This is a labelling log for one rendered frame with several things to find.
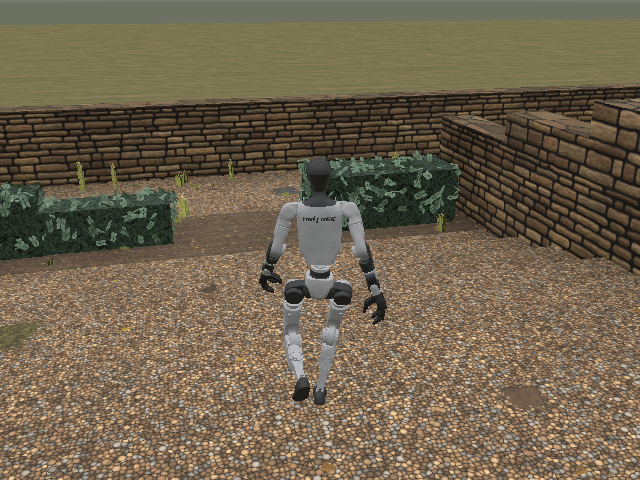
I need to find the left robot upper arm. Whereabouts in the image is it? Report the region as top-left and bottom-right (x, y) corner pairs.
(270, 202), (299, 256)

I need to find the right robot forearm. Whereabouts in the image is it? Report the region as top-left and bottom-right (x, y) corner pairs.
(359, 242), (382, 296)

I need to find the right robot hand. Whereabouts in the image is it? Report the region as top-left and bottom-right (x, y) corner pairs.
(363, 292), (387, 325)

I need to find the left robot forearm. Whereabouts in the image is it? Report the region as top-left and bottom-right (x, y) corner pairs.
(261, 240), (280, 276)

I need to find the right robot upper arm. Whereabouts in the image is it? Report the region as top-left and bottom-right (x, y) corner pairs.
(340, 201), (368, 258)

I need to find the left robot thigh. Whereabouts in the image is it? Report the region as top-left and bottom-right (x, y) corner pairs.
(283, 279), (305, 347)

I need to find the humanoid robot head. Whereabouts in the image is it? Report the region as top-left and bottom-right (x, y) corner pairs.
(302, 158), (337, 207)

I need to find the left robot hand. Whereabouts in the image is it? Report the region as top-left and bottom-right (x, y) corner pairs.
(259, 273), (282, 293)

